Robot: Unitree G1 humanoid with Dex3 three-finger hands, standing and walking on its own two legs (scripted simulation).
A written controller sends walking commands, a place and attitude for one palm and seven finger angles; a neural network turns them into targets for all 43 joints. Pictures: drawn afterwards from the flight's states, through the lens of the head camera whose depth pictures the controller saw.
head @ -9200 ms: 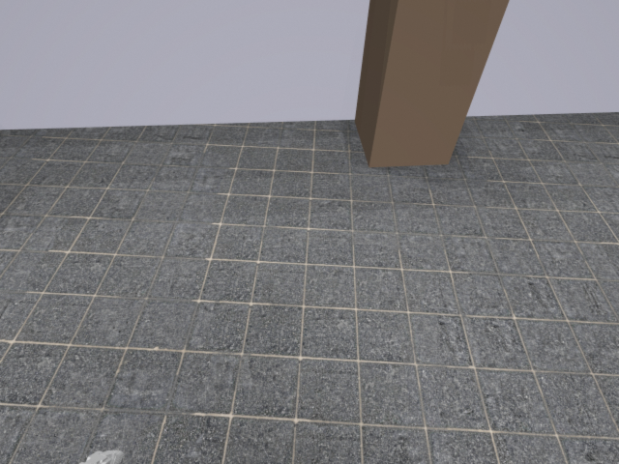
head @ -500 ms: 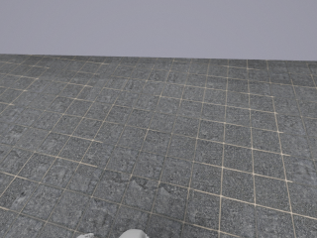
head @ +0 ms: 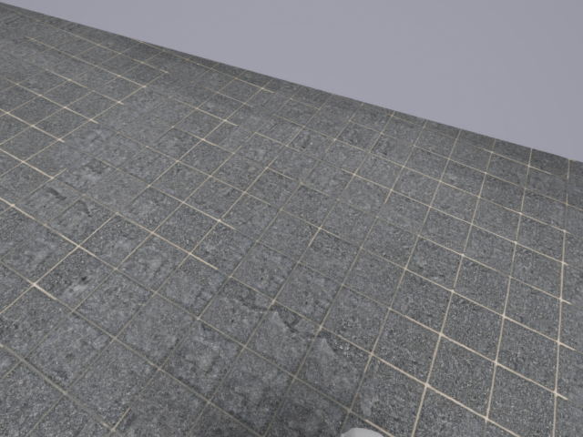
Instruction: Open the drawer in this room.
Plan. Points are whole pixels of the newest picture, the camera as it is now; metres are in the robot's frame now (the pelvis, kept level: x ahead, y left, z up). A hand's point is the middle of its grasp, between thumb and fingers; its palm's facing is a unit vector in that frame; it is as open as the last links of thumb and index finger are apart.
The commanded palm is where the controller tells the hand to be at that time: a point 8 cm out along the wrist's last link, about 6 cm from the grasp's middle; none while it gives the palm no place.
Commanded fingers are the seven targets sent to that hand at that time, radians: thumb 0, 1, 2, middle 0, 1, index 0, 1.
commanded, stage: turn or walk to find it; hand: left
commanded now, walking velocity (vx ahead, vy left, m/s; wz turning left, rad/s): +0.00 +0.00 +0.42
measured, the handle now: out of the picture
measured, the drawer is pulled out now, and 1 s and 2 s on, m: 0.00 0.00 0.00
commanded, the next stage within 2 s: none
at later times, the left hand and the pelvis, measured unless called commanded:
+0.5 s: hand out of the picture +0.02 +0.15 -0.15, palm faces +0.23 -0.93 -0.27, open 7.4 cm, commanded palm none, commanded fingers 0.00 0.90 0.90 -0.20 -0.30 -0.20 -0.30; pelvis -0.02 -0.06 +0.00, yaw +14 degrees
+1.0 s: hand out of the picture -0.09 +0.20 -0.17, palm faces +0.47 -0.85 -0.25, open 7.4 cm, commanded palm none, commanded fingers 0.00 0.90 0.90 -0.20 -0.30 -0.20 -0.30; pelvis -0.05 -0.02 +0.00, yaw +26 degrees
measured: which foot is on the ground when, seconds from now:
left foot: down 0.00-0.26, up 0.28-0.70, down 0.72-1.00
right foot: up 0.00-0.24, down 0.26-0.72, up 0.74-1.00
